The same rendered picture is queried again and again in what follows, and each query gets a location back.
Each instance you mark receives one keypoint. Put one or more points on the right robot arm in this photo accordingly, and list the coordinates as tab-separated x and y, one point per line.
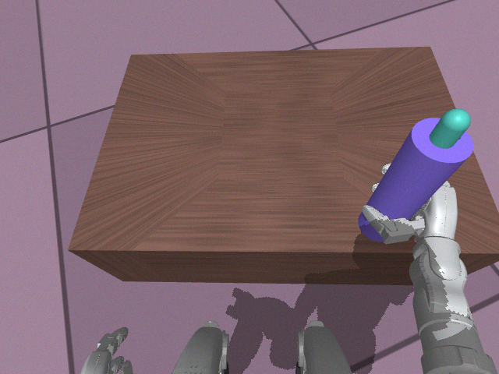
445	325

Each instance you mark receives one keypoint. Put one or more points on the bottle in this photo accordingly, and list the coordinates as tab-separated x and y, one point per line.
434	149

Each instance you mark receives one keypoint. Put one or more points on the left robot hand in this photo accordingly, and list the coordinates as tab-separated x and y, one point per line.
100	362

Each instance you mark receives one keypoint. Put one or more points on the right robot hand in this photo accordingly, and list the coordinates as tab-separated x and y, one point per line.
437	217

